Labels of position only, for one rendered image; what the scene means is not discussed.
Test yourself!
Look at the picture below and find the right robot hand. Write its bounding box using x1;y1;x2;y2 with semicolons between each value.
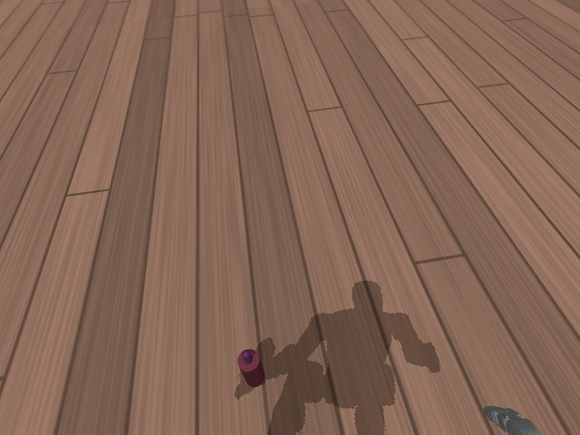
484;406;542;435

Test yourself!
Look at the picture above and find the bottle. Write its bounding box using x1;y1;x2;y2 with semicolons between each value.
237;349;265;387

